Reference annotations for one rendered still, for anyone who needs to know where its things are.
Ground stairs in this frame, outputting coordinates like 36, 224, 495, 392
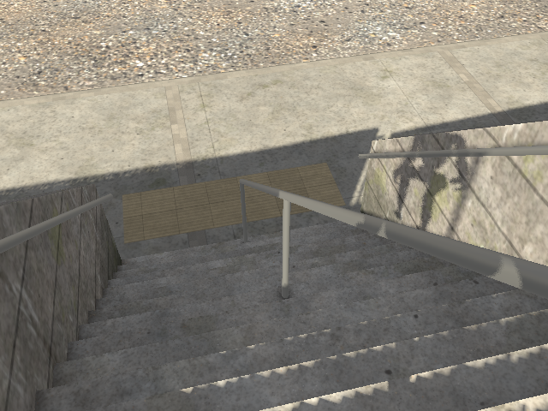
34, 221, 548, 411

